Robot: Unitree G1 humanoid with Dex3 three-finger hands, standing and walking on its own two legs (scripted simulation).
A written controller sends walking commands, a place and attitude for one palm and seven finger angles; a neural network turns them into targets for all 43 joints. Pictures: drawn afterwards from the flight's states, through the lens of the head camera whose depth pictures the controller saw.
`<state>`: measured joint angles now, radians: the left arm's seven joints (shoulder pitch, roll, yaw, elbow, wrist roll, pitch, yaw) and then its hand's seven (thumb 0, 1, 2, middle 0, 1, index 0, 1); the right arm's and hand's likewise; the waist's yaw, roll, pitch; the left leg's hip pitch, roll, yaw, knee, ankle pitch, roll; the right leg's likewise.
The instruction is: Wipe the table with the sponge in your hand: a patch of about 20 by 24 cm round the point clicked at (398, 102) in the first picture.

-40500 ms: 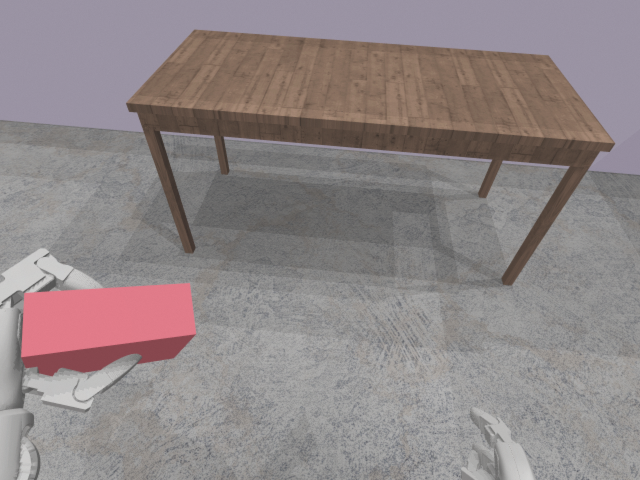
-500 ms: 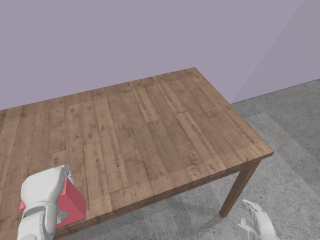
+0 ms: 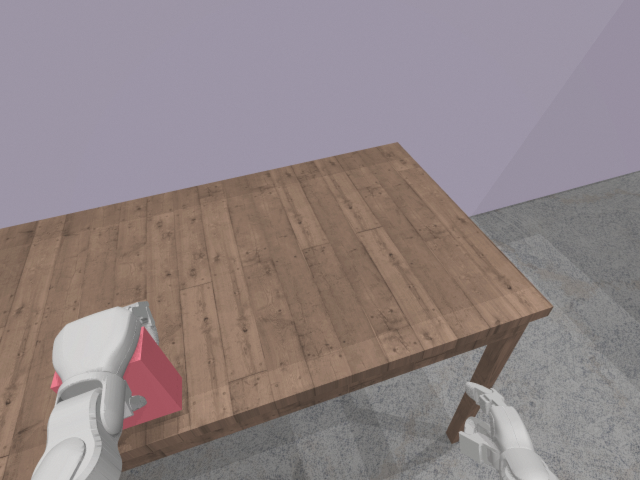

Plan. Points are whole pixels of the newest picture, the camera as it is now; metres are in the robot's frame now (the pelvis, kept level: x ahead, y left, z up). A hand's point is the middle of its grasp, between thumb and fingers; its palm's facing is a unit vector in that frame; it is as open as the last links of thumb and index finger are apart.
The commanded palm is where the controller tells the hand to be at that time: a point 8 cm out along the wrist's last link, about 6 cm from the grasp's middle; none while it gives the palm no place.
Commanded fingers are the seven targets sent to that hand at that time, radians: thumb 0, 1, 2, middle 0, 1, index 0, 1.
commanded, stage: lift the sponge slowly off the table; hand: left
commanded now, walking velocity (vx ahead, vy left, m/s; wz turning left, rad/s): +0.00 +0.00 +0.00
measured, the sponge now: (132, 390) +0.21 +0.30 -0.01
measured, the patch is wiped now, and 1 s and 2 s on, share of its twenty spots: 0.95 0.95 0.95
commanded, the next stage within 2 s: bring the sponge back beside the body in 0.96 s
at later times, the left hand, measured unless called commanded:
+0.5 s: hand (112, 355) +0.21 +0.29 +0.08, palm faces +0.03 -0.10 -0.99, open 9.4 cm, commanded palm +0.18 +0.28 +0.15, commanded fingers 0.00 0.10 1.30 -1.20 -1.60 -1.20 -1.60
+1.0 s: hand (107, 330) +0.22 +0.29 +0.11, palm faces +0.06 -0.09 -0.99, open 9.4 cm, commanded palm +0.19 +0.29 +0.17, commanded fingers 0.00 0.10 1.30 -1.20 -1.60 -1.20 -1.60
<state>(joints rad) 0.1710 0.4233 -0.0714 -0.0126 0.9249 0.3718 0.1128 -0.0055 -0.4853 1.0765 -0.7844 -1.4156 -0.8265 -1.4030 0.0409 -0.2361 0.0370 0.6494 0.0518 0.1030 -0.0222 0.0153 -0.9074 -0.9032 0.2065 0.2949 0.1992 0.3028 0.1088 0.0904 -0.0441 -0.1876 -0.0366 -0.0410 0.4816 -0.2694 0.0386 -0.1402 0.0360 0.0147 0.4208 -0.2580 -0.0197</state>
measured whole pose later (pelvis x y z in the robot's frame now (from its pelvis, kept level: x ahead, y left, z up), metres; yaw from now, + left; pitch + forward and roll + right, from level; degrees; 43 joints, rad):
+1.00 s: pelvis -0.01 -0.01 +0.00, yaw +0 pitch -4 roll -1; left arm 0.08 0.52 -0.02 -0.11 0.87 0.40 -0.02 -0.01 -0.48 1.07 -0.79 -1.42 -0.83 -1.40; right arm 0.01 -0.27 0.05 0.67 0.06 0.08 -0.05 0.02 -0.91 -0.90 0.21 0.29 0.20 0.30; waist 0.11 0.11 -0.01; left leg -0.13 -0.03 -0.05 0.42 -0.22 0.02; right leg -0.09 0.04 0.01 0.38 -0.22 -0.03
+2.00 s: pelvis -0.02 -0.01 +0.00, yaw +0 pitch -5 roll -1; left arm 0.25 0.51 -0.03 -0.30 0.86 0.46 -0.03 -0.01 -0.48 1.07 -0.79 -1.41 -0.83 -1.40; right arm 0.00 -0.27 0.06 0.64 0.05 0.09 -0.03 0.02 -0.91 -0.90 0.21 0.29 0.20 0.30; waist 0.13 0.11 -0.01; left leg -0.12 -0.02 -0.05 0.44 -0.22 0.02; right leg -0.08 0.05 0.01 0.39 -0.22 -0.03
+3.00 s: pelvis -0.03 -0.01 -0.01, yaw +2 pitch +1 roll -2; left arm 0.48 0.42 0.29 -0.58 -0.06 0.00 0.08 -0.01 -0.48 1.07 -0.79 -1.42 -0.83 -1.41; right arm 0.17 -0.23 0.05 0.49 0.03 0.05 -0.06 0.01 -0.91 -0.90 0.21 0.30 0.20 0.30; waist 0.02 -0.01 0.01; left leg -0.34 -0.02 -0.09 0.59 -0.27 0.02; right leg -0.26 0.06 -0.03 0.50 -0.25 -0.03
